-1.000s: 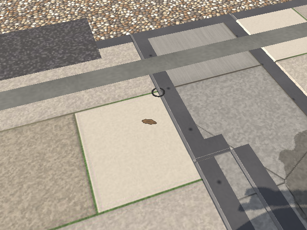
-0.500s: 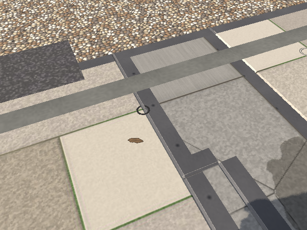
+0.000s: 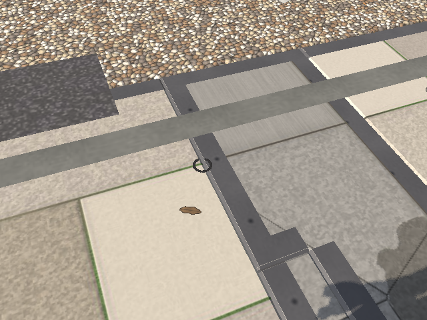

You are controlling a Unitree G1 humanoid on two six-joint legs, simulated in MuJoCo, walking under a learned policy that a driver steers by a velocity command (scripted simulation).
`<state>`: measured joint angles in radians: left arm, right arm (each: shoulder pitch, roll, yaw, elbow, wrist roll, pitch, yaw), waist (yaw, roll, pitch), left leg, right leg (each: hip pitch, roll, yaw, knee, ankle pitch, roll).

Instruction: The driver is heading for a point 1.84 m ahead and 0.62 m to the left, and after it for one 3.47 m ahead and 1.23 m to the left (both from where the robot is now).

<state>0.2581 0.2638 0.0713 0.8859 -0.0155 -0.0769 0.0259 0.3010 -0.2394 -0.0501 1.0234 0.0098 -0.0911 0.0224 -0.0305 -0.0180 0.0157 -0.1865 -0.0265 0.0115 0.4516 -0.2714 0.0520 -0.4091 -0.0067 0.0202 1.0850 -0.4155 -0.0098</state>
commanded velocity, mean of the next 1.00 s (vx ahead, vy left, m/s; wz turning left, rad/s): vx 0.05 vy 0.00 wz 0.46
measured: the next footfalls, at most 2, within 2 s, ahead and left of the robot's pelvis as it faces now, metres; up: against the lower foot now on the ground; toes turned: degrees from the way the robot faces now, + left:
right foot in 0.28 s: +0.22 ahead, -0.12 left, +0.00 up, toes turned +12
left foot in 0.72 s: +0.10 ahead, +0.11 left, +0.00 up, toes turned +27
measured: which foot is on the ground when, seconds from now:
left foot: down 0.00-0.28, up 0.30-0.70, down 0.72-1.00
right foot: up 0.00-0.26, down 0.28-0.72, up 0.74-1.00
